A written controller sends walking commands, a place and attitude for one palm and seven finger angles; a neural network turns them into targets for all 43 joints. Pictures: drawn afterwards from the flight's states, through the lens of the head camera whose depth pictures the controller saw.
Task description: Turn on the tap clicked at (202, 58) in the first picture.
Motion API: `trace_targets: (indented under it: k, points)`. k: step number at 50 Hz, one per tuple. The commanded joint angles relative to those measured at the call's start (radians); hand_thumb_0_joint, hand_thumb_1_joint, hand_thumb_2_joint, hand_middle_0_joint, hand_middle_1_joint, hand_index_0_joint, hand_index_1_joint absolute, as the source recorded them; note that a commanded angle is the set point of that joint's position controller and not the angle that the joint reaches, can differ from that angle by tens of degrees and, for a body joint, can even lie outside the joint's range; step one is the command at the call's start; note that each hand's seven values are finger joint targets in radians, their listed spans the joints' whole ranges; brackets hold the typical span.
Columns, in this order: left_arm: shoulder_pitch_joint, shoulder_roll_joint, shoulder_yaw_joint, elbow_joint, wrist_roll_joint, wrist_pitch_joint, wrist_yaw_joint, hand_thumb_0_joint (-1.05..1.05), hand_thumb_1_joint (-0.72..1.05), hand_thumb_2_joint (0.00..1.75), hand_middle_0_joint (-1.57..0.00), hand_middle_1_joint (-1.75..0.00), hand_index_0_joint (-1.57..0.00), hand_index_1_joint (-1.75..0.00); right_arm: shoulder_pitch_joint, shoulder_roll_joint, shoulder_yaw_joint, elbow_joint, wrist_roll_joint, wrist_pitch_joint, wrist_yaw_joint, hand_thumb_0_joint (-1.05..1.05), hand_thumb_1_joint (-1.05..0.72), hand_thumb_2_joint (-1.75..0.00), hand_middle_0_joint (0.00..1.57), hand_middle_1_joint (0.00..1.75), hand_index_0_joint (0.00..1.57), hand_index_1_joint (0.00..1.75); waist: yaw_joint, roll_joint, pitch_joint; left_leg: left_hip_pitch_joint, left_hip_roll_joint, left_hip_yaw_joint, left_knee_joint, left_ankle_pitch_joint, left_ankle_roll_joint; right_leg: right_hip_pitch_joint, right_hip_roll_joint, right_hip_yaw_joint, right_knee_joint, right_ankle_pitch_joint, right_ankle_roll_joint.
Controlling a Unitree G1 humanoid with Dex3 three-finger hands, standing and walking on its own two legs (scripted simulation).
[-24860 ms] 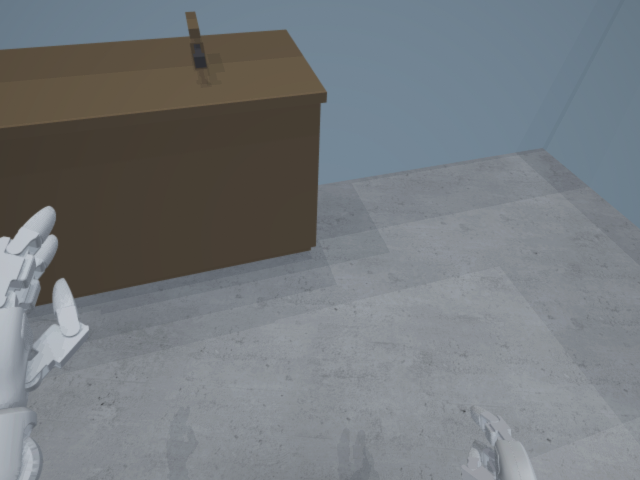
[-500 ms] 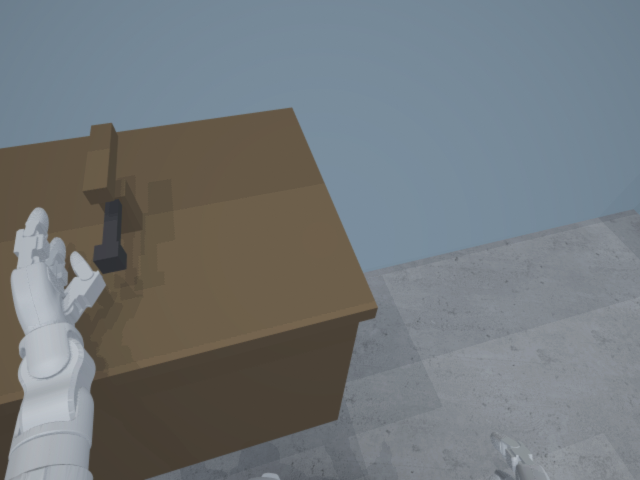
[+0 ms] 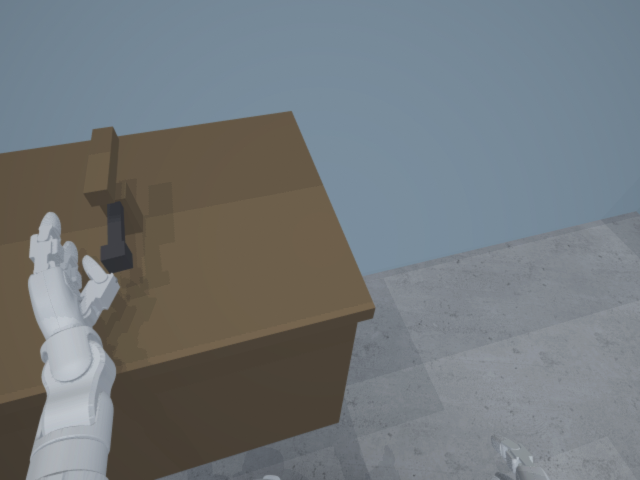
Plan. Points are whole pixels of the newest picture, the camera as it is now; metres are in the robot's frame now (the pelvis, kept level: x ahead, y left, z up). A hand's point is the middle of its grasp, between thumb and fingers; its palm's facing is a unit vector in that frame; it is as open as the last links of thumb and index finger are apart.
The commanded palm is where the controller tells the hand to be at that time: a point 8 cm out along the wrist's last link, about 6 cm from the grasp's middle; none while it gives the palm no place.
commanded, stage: push the lever round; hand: left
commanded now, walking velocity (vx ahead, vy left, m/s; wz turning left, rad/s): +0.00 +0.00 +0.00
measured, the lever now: (117, 257) +0.36 +0.28 +0.08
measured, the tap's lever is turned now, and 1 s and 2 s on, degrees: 4 34 58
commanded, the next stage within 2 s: none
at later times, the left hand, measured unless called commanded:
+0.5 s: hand (143, 271) +0.35 +0.24 +0.07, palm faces +0.63 -0.77 -0.07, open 7.7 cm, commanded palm +0.30 +0.26 +0.07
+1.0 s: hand (171, 258) +0.37 +0.21 +0.07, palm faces +0.72 -0.69 -0.08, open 7.7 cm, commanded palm +0.32 +0.24 +0.07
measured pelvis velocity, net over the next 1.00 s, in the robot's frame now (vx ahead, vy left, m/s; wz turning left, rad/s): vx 0.00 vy -0.01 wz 0.01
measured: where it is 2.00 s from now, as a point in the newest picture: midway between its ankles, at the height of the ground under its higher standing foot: outside the picture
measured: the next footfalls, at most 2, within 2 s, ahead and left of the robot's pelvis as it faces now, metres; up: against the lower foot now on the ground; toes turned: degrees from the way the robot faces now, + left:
none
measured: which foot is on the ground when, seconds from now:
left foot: down 0.00-1.00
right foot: down 0.00-1.00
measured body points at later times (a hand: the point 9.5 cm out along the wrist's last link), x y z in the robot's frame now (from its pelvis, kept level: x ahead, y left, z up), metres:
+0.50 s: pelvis +0.00 +0.00 +0.00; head +0.03 +0.00 +0.45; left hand +0.31 +0.28 +0.08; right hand +0.14 -0.24 -0.11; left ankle +0.03 +0.11 -0.71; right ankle -0.01 -0.10 -0.71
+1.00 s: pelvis +0.00 -0.01 +0.00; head +0.02 -0.01 +0.45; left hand +0.33 +0.25 +0.08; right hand +0.14 -0.25 -0.11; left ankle +0.03 +0.11 -0.71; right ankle -0.01 -0.10 -0.71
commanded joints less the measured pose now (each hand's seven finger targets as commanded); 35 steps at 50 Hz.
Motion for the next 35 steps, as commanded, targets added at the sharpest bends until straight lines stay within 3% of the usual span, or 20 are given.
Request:
trace_targets:
  k: [1, 7, 10, 12, 13, 14, 16, 17, 18, 20, 22, 23, 25, 26, 27, 29, 31, 32, 33, 35]
  points:
    - [-0.31, 0.193, 0.013, -0.23, 0.022, -0.062, 0.041, 0.0, 0.9, 0.9, -0.15, -0.15, -0.15, -0.15, -0.048, -0.14, -0.049, -0.125, -0.007, -0.045, -0.011, 0.0, -0.9, -0.9, 0.2, 0.3, 0.2, 0.3, -0.012, 0.019, -0.23, 0.17, -0.001, -0.023, -0.11, 0.144, 0.012, 0.039, -0.007, 0.043, -0.126, 0.186, 0.007]
    - [-0.322, 0.168, -0.003, -0.228, 0.05, -0.052, 0.095, 0.0, 0.9, 0.9, -0.15, -0.15, -0.15, -0.15, -0.053, -0.135, -0.047, -0.119, -0.013, -0.033, -0.008, 0.0, -0.9, -0.9, 0.2, 0.3, 0.2, 0.3, -0.01, 0.022, -0.237, 0.179, -0.001, -0.027, -0.107, 0.163, 0.008, 0.043, -0.009, 0.039, -0.121, 0.2, 0.004]
    - [-0.343, 0.127, -0.045, -0.252, 0.059, -0.051, 0.115, 0.0, 0.9, 0.9, -0.15, -0.15, -0.15, -0.15, -0.06, -0.128, -0.047, -0.127, -0.015, -0.029, -0.002, 0.0, -0.9, -0.9, 0.2, 0.3, 0.2, 0.3, -0.014, 0.037, -0.257, 0.193, 0.0, -0.025, -0.104, 0.18, 0.005, 0.043, -0.01, 0.036, -0.115, 0.213, 0.003]
    - [-0.344, 0.146, -0.021, -0.239, 0.071, -0.045, 0.139, 0.0, 0.9, 0.9, -0.15, -0.15, -0.15, -0.15, -0.06, -0.129, -0.046, -0.117, -0.017, -0.025, -0.004, 0.0, -0.9, -0.9, 0.2, 0.3, 0.2, 0.3, -0.01, 0.039, -0.234, 0.184, 0.002, -0.031, -0.108, 0.164, 0.004, 0.037, -0.009, 0.035, -0.118, 0.195, 0.002]
    - [-0.362, 0.11, -0.06, -0.254, 0.075, -0.047, 0.147, 0.0, 0.9, 0.9, -0.15, -0.15, -0.15, -0.15, -0.063, -0.125, -0.044, -0.124, -0.018, -0.024, -0.001, 0.0, -0.9, -0.9, 0.2, 0.3, 0.2, 0.3, -0.02, 0.025, -0.246, 0.195, 0.003, -0.033, -0.109, 0.171, 0.004, 0.035, -0.01, 0.032, -0.116, 0.199, 0.003]
    - [-0.36, 0.092, -0.073, -0.257, 0.077, -0.047, 0.156, 0.0, 0.9, 0.9, -0.15, -0.15, -0.15, -0.15, -0.067, -0.123, -0.046, -0.126, -0.019, -0.025, 0.001, 0.0, -0.9, -0.9, 0.2, 0.3, 0.2, 0.3, -0.014, 0.03, -0.252, 0.198, 0.003, -0.034, -0.109, 0.173, 0.002, 0.039, -0.01, 0.032, -0.114, 0.199, 0.001]
    - [-0.353, 0.084, -0.077, -0.239, 0.078, -0.037, 0.178, 0.0, 0.9, 0.9, -0.15, -0.15, -0.15, -0.15, -0.071, -0.125, -0.045, -0.126, -0.021, -0.024, 0.001, 0.0, -0.9, -0.9, 0.2, 0.3, 0.2, 0.3, -0.018, 0.007, -0.24, 0.184, 0.001, -0.031, -0.106, 0.161, 0.005, 0.038, -0.011, 0.034, -0.121, 0.194, 0.004]
    - [-0.354, 0.121, -0.039, -0.218, 0.088, -0.032, 0.193, 0.0, 0.9, 0.9, -0.15, -0.15, -0.15, -0.15, -0.069, -0.128, -0.045, -0.114, -0.022, -0.019, -0.001, 0.0, -0.9, -0.9, 0.2, 0.3, 0.2, 0.3, -0.012, 0.008, -0.224, 0.172, 0.002, -0.033, -0.11, 0.149, 0.004, 0.037, -0.01, 0.035, -0.124, 0.182, 0.003]
    - [-0.386, 0.094, -0.07, -0.232, 0.094, -0.032, 0.201, 0.0, 0.9, 0.9, -0.15, -0.15, -0.15, -0.15, -0.075, -0.124, -0.043, -0.122, -0.022, -0.015, 0.0, 0.0, -0.9, -0.9, 0.2, 0.3, 0.2, 0.3, -0.022, 0.003, -0.231, 0.176, 0.002, -0.034, -0.111, 0.147, 0.005, 0.034, -0.013, 0.033, -0.121, 0.179, 0.004]
    - [-0.384, 0.063, -0.091, -0.237, 0.101, -0.031, 0.223, 0.0, 0.9, 0.9, -0.15, -0.15, -0.15, -0.15, -0.075, -0.12, -0.047, -0.123, -0.027, -0.018, 0.003, 0.0, -0.9, -0.9, 0.2, 0.3, 0.2, 0.3, -0.015, 0.0, -0.251, 0.193, 0.003, -0.033, -0.108, 0.17, 0.003, 0.043, -0.011, 0.03, -0.117, 0.196, 0.002]
    - [-0.366, 0.105, -0.05, -0.236, 0.117, -0.025, 0.25, 0.0, 0.9, 0.9, -0.15, -0.15, -0.15, -0.15, -0.077, -0.123, -0.049, -0.115, -0.029, -0.009, 0.003, 0.0, -0.9, -0.9, 0.2, 0.3, 0.2, 0.3, -0.001, 0.032, -0.262, 0.19, 0.003, -0.034, -0.107, 0.177, -0.001, 0.046, -0.01, 0.035, -0.114, 0.194, -0.001]
    - [-0.406, 0.045, -0.114, -0.258, 0.123, -0.025, 0.256, 0.0, 0.9, 0.9, -0.15, -0.15, -0.15, -0.15, -0.082, -0.115, -0.045, -0.124, -0.03, -0.008, 0.008, 0.0, -0.9, -0.9, 0.2, 0.3, 0.2, 0.3, -0.019, 0.03, -0.261, 0.199, 0.005, -0.036, -0.109, 0.182, -0.003, 0.041, -0.014, 0.029, -0.109, 0.199, 0.0]
    - [-0.375, 0.026, -0.118, -0.245, 0.127, -0.02, 0.277, 0.0, 0.9, 0.9, -0.15, -0.15, -0.15, -0.15, -0.083, -0.115, -0.05, -0.124, -0.032, -0.008, 0.011, 0.0, -0.9, -0.9, 0.2, 0.3, 0.2, 0.3, -0.006, 0.018, -0.266, 0.201, 0.007, -0.037, -0.108, 0.195, -0.005, 0.046, -0.01, 0.027, -0.108, 0.205, -0.002]
    - [-0.388, 0.023, -0.124, -0.248, 0.128, -0.016, 0.287, 0.0, 0.9, 0.9, -0.15, -0.15, -0.15, -0.15, -0.086, -0.116, -0.049, -0.124, -0.033, -0.007, 0.012, 0.0, -0.9, -0.9, 0.2, 0.3, 0.2, 0.3, -0.011, 0.01, -0.268, 0.194, 0.005, -0.035, -0.104, 0.189, -0.003, 0.047, -0.012, 0.029, -0.109, 0.204, -0.001]
    - [-0.381, 0.061, -0.081, -0.224, 0.137, -0.008, 0.302, 0.0, 0.9, 0.9, -0.15, -0.15, -0.15, -0.15, -0.081, -0.12, -0.051, -0.111, -0.035, 0.0, 0.008, 0.0, -0.9, -0.9, 0.2, 0.3, 0.2, 0.3, -0.008, -0.008, -0.25, 0.185, 0.007, -0.037, -0.107, 0.186, -0.003, 0.049, -0.01, 0.029, -0.116, 0.202, -0.001]
    - [-0.417, 0.019, -0.121, -0.233, 0.141, -0.002, 0.316, 0.0, 0.9, 0.9, -0.15, -0.15, -0.15, -0.15, -0.089, -0.113, -0.048, -0.12, -0.034, 0.005, 0.011, 0.0, -0.9, -0.9, 0.2, 0.3, 0.2, 0.3, -0.013, -0.012, -0.262, 0.185, 0.004, -0.03, -0.107, 0.185, 0.0, 0.058, -0.015, 0.031, -0.117, 0.208, 0.0]
    - [-0.412, 0.015, -0.119, -0.22, 0.147, 0.008, 0.335, 0.0, 0.9, 0.9, -0.15, -0.15, -0.15, -0.15, -0.092, -0.112, -0.05, -0.12, -0.036, 0.01, 0.012, 0.0, -0.9, -0.9, 0.2, 0.3, 0.2, 0.3, -0.011, -0.013, -0.263, 0.18, 0.002, -0.025, -0.103, 0.191, 0.001, 0.065, -0.016, 0.032, -0.121, 0.216, 0.0]
    - [-0.412, 0.046, -0.088, -0.207, 0.157, 0.013, 0.348, 0.0, 0.9, 0.9, -0.15, -0.15, -0.15, -0.15, -0.091, -0.115, -0.051, -0.11, -0.038, 0.017, 0.009, 0.0, -0.9, -0.9, 0.2, 0.3, 0.2, 0.3, -0.007, -0.003, -0.249, 0.173, 0.004, -0.029, -0.107, 0.178, 0.0, 0.057, -0.014, 0.035, -0.124, 0.199, 0.0]
    - [-0.449, 0.004, -0.131, -0.217, 0.159, 0.014, 0.353, 0.0, 0.9, 0.9, -0.15, -0.15, -0.15, -0.15, -0.097, -0.108, -0.048, -0.116, -0.038, 0.019, 0.012, 0.0, -0.9, -0.9, 0.2, 0.3, 0.2, 0.3, -0.021, -0.004, -0.252, 0.178, 0.003, -0.028, -0.107, 0.173, 0.0, 0.053, -0.018, 0.031, -0.122, 0.195, 0.001]
    - [-0.458, -0.008, -0.137, -0.209, 0.164, 0.014, 0.369, 0.0, 0.9, 0.9, -0.15, -0.15, -0.15, -0.15, -0.099, -0.107, -0.051, -0.113, -0.039, 0.02, 0.013, 0.0, -0.9, -0.9, 0.2, 0.3, 0.2, 0.3, -0.018, -0.005, -0.259, 0.183, 0.005, -0.027, -0.103, 0.179, 0.0, 0.053, -0.017, 0.034, -0.124, 0.2, -0.001]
